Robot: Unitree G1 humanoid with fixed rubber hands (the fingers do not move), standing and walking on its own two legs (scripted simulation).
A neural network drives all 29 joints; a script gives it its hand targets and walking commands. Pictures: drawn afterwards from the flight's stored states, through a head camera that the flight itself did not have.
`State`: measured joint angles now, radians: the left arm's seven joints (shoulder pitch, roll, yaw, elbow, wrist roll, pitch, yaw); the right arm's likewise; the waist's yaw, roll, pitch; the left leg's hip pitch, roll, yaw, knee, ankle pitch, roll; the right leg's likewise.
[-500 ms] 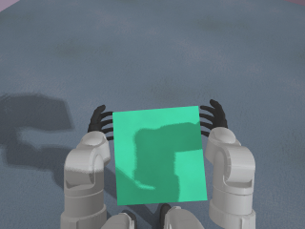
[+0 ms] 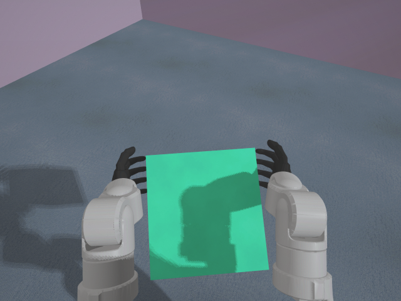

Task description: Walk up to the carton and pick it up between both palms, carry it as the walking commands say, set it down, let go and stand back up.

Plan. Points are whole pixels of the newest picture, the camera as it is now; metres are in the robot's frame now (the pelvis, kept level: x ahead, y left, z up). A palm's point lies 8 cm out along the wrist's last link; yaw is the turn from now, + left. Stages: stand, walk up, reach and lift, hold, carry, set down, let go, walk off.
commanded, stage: carry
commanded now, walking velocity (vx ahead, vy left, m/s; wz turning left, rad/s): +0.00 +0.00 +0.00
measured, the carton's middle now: (203, 205) +0.32 +0.00 -0.01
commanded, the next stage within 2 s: hold in 1.74 s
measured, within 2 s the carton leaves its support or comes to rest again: neither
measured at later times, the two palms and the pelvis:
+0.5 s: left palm (127, 201) +0.28 +0.14 +0.08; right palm (274, 196) +0.29 -0.14 +0.08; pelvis -0.01 +0.00 +0.00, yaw +0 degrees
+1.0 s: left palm (128, 198) +0.28 +0.14 +0.09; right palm (274, 194) +0.29 -0.14 +0.09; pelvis -0.01 +0.00 +0.00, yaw +0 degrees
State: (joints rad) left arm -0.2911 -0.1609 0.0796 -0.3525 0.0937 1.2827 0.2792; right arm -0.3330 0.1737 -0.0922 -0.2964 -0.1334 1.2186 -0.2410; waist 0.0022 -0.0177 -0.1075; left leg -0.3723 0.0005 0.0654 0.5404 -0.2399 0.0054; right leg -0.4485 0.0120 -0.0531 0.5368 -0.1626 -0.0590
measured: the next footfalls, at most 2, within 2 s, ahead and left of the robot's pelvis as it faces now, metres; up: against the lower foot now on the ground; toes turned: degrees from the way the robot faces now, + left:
none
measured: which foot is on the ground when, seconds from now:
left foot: down 0.00-1.00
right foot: down 0.00-1.00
